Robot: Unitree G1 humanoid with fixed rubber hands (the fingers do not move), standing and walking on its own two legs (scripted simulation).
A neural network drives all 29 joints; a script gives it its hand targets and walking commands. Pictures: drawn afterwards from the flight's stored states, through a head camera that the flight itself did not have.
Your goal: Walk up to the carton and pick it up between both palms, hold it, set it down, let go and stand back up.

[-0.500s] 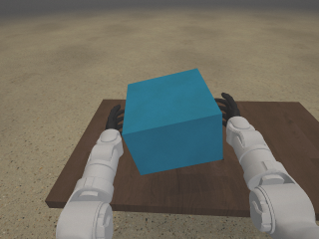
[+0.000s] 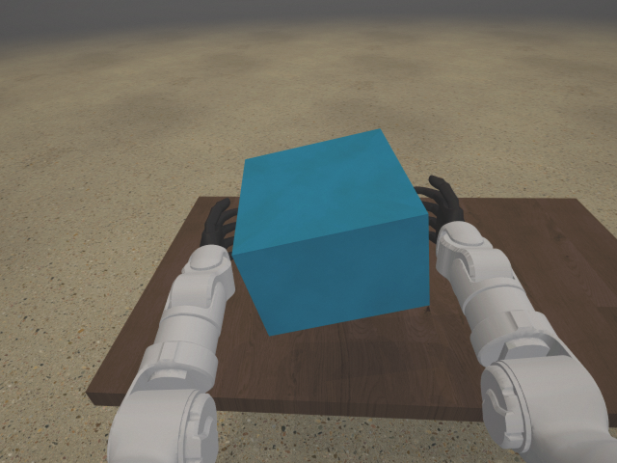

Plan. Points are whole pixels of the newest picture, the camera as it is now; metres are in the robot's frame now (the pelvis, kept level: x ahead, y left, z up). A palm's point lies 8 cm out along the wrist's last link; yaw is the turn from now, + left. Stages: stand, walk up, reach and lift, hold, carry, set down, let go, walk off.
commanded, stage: reach and lift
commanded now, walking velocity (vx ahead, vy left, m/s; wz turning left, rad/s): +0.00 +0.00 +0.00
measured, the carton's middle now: (328, 225) +0.43 +0.01 +0.15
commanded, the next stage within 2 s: hold in 0.50 s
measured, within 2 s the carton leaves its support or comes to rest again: neither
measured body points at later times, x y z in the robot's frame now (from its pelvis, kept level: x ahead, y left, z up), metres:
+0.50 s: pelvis +0.00 +0.00 +0.00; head -0.09 +0.00 +0.44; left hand +0.37 +0.17 +0.18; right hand +0.39 -0.15 +0.20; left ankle +0.02 +0.10 -0.74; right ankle +0.05 -0.13 -0.74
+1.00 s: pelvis +0.00 +0.00 +0.00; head -0.09 +0.00 +0.44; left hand +0.37 +0.17 +0.18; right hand +0.38 -0.15 +0.20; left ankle +0.02 +0.10 -0.74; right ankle +0.05 -0.13 -0.74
